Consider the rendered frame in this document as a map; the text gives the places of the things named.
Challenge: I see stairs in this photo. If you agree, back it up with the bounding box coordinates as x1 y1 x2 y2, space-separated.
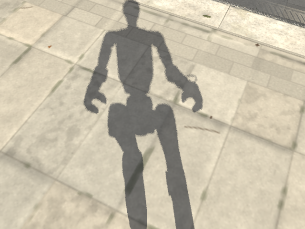
214 0 305 28

